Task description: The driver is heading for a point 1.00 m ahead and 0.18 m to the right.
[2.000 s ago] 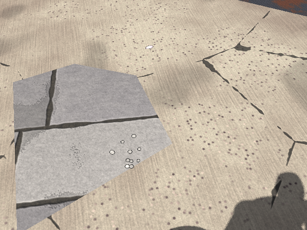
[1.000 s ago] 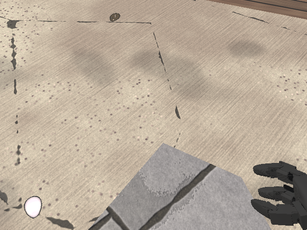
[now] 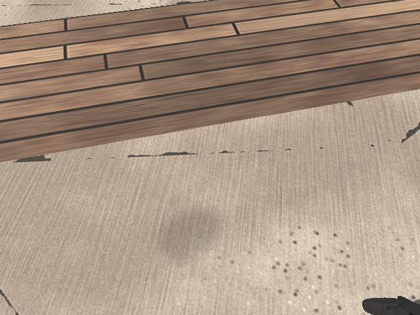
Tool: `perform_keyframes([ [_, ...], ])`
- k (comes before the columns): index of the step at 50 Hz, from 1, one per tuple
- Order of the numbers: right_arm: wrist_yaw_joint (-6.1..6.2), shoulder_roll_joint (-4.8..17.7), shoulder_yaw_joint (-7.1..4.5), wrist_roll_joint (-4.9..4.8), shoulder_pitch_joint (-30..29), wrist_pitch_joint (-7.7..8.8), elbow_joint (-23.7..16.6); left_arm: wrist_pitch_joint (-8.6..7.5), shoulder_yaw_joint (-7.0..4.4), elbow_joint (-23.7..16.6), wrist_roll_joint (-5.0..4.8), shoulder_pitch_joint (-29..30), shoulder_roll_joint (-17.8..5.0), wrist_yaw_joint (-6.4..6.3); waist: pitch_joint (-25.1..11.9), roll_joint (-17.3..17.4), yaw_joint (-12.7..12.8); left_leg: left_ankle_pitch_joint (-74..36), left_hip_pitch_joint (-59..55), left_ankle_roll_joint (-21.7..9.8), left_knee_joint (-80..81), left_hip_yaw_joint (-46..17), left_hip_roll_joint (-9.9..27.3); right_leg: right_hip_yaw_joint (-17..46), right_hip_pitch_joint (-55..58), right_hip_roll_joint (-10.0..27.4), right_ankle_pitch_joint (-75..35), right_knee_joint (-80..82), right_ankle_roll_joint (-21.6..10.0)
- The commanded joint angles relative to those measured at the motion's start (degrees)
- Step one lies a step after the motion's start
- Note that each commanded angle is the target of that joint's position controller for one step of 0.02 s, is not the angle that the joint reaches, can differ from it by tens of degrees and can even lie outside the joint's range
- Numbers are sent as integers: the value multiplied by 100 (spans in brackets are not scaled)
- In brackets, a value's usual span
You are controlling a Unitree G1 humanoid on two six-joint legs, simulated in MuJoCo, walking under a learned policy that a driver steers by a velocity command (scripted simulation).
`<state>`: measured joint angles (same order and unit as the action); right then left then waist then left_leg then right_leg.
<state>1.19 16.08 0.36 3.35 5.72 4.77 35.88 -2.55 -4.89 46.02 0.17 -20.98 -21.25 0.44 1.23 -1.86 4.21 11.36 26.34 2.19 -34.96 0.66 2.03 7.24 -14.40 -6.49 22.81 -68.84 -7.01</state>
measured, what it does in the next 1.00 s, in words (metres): walks ahead, turning right: right foot, then left foot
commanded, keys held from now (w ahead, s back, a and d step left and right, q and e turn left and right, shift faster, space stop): w+e+shift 0.50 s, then w+q+shift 0.32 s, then shift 0.18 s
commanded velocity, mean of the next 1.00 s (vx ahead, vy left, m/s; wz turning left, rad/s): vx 0.94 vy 0.00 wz -0.46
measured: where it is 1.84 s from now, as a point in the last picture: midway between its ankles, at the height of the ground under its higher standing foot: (312, 146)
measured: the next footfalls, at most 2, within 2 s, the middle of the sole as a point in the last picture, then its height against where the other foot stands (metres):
right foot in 0.36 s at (265, 305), level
left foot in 0.80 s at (282, 182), level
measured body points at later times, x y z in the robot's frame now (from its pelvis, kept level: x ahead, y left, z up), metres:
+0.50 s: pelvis +0.44 -0.07 -0.01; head +0.47 -0.07 +0.44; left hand +0.64 +0.15 -0.13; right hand +0.45 -0.35 -0.11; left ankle +0.42 +0.13 -0.60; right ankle +0.46 -0.09 -0.72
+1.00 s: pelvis +0.89 -0.21 +0.02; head +0.92 -0.22 +0.47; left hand +1.14 -0.05 -0.08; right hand +0.79 -0.47 -0.11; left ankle +0.92 -0.16 -0.72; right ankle +0.85 -0.33 -0.64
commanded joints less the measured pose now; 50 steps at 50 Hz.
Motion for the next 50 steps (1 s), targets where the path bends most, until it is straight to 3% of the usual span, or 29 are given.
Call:
perform_keyframes([
  [1, 24, 672, -356, -11, 1319, -14, 166, 8, 46, -772, 181, 933, -289, 157, -487, 403, -885, 1411, -3003, -795, 1984, -2264, 1661, -245, -3036, 869, -690, -832, 89],
  [4, -64, 404, -298, -183, 1644, 138, 634, 242, 192, -1096, 195, 1105, 183, 328, -98, 896, -531, 208, -2410, -661, 2244, -1136, 1532, -286, -3147, 1166, -721, -737, 169],
  [6, -131, 359, -296, -218, 1563, 221, 741, 302, 249, -1353, 205, 1510, 201, 379, 128, 727, -425, -777, -2162, -593, 2448, -340, 1444, -420, -3287, 1224, -1115, -522, 204],
  [8, -130, 524, -325, -178, 1350, 287, 774, 323, 308, -1575, 184, 1753, 221, 420, 320, 846, -231, -1243, -1818, -519, 2667, 357, 1340, -537, -3130, 1275, -1742, 55, 207],
  [11, -112, 628, -362, -178, 1533, 284, 977, 304, 347, -1663, 180, 2413, 120, 515, 727, 363, -379, -2103, -1929, -372, 2948, 1318, 894, -1326, -2635, 981, -2263, 1553, 17],
  [13, -76, 956, -422, -165, 1738, 280, 1025, 263, 382, -1673, 160, 2462, 186, 548, 653, 468, -316, -4591, -2284, -292, 2528, 1607, 1037, -1723, -1975, 722, -2243, 2204, -228],
  [15, 0, 1290, -514, -174, 1894, 122, 1007, 214, 300, -1472, 157, 1936, -12, 465, 145, 720, 26, -6760, -2924, -265, 1441, 1636, 1169, -1947, -1265, 256, -1758, 2431, -423],
  [16, 34, 1460, -568, -150, 1755, 6, 948, 185, 196, -1253, 136, 1122, -209, 408, -350, 811, 487, -7259, -2883, -321, 355, 1575, 1297, -1890, -357, 61, -1485, 2423, -536],
  [17, 77, 1502, -595, -176, 1442, -71, 773, 214, -25, -760, -18, -403, -523, 323, -1376, 726, 1186, -7719, -2315, -421, -1508, 1444, 1256, -1618, 1576, -214, -1333, 2455, -686],
  [18, -41, 1431, -590, -186, 1489, -78, 680, 160, -149, -596, 36, -669, -667, 192, -1194, 267, 1038, -4004, -989, -267, -3281, 1384, 877, -979, 2539, -42, -1282, 3195, -840],
  [19, -137, 416, -353, 19, 1779, -99, 524, 224, -245, -693, -3, -67, -1192, 67, -773, -887, 205, 1918, 864, -135, -5647, 1198, 34, 904, 2951, 1184, -1780, 2920, -1212],
  [20, -137, 730, -375, -153, 1486, 26, -182, 339, -348, -929, 168, -200, -1555, 28, -1918, -936, 292, 1827, 2258, 26, -6437, -61, -382, 3658, 3995, 1937, -579, 4446, -2262],
  [21, -147, 868, -329, -118, 833, 159, -400, 339, -362, -847, 147, -293, -1390, -54, -1413, -140, 325, 1324, 2660, -33, -5785, -585, 47, 4050, 3519, 2051, 355, 5354, -1992],
  [22, -130, 855, -299, -129, 701, 218, -319, 286, -308, -733, 133, -132, -1123, -98, -497, 319, 78, 1005, 2523, -68, -5173, -527, 203, 3683, 2559, 1890, 92, 5518, -1764],
  [23, -95, 781, -271, -37, 719, 187, -220, 204, -252, -657, 103, 65, -951, -99, -127, 705, -255, 982, 2051, -46, -4721, -503, 354, 3072, 1657, 1578, -518, 5533, -1530],
  [24, -80, 762, -253, 60, 886, 85, -173, 86, -179, -695, 57, 182, -770, -110, 80, 743, -487, 1066, 1507, 25, -4339, -534, 471, 2576, 830, 1320, -1619, 5350, -1495],
  [26, -96, 620, -228, 123, 1111, -182, -46, -61, -44, -654, 34, 425, -432, -92, 13, 815, -802, 1317, 1045, 169, -3667, -453, 678, 1891, 33, 1050, -1176, 5649, -1401],
  [29, -208, 230, -51, -22, 87, -169, -459, -286, 17, -449, 41, 175, -281, -33, 488, 444, -524, -301, 661, 91, -1754, -133, 854, 1100, -755, 822, -2044, 6047, -1141],
  [32, -333, 155, -18, -218, -335, -130, -408, -438, 7, -298, -56, -148, -366, 82, 424, 223, -126, -2274, -84, -342, -413, 200, 614, 502, -376, 830, -2753, 6502, -747],
  [34, -349, 320, -89, -251, -646, -128, -395, -460, 6, -115, -21, -415, -459, 65, 515, 303, 57, -2396, 221, -590, 131, 340, 437, 251, 722, 1051, -3339, 6653, -554],
  [36, -352, 431, -160, -239, -547, -113, -343, -447, -6, -21, 69, -456, -674, 1, 305, 11, -23, -1791, 194, -822, 315, 521, 81, -157, 1663, 1273, -5374, 6119, -330],
  [38, -307, 697, -306, -229, 100, -112, -137, -349, -34, 76, 231, -502, -834, -118, -224, -223, -431, -783, -344, -1004, 220, 675, -482, -473, 2377, 1468, -7648, 4856, -110],
  [40, -215, 1094, -543, -230, 2466, -177, 575, -198, -23, -73, 401, 97, -832, -232, -1161, -210, -1680, -124, -2654, -1262, 193, 491, -590, -871, 1416, 1363, -7674, 1784, 77],
  [41, -160, 1824, -786, -107, 3060, -224, 709, -258, 133, -371, 163, -223, -264, -157, -1748, 1226, -1509, 1304, -4609, -2208, 110, -2009, 747, -991, -1051, 576, -4427, -1236, 490],
  [42, -240, 1627, -741, -143, 2682, -242, 718, -393, 259, -476, 132, -354, 3, -66, -2069, 1890, -1070, 1088, -5089, -2601, 1595, -4966, 1602, -510, -2545, -239, 246, -2164, 565],
  [44, -240, 1014, -619, -236, 1797, -186, 595, -489, 339, -654, 142, 490, -214, -100, -839, 171, -824, -845, -3587, -2268, 1627, -3565, 1529, -96, -2768, 613, -585, -1716, 444],
  [45, -240, 764, -524, -243, 1632, -162, 643, -458, 363, -663, 184, 626, -129, -84, -414, -307, -616, -2107, -2642, -2062, 1667, -2844, 1313, -225, -2369, 755, -570, -1295, 443],
  [47, -243, 502, -383, -296, 1609, -45, 820, -227, 414, -705, 288, 482, -3, -49, -81, -114, -272, -3986, -1587, -1895, 1801, -1947, 1042, -336, -1835, 903, -292, -554, 613],
  [50, -285, 815, -403, -286, 1497, 97, 935, -59, 498, -786, 204, 469, 237, 2, 31, 391, -55, -5739, -881, -1675, 1988, -880, 468, -761, -1242, 789, -764, 1100, 685],
])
